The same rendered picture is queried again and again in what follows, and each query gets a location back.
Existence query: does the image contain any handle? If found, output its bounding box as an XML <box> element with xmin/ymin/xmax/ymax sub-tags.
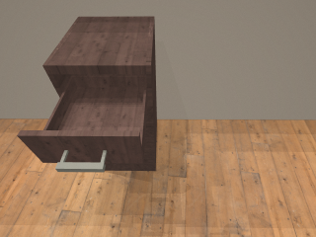
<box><xmin>55</xmin><ymin>150</ymin><xmax>108</xmax><ymax>173</ymax></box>

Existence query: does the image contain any drawer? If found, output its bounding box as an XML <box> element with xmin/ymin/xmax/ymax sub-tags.
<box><xmin>17</xmin><ymin>75</ymin><xmax>148</xmax><ymax>164</ymax></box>

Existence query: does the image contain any cabinet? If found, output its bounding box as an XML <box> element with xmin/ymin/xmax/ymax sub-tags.
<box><xmin>43</xmin><ymin>16</ymin><xmax>157</xmax><ymax>171</ymax></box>

